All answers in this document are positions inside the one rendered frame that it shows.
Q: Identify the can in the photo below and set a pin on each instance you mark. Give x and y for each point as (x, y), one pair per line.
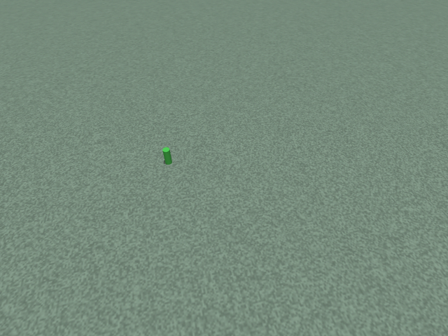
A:
(167, 155)

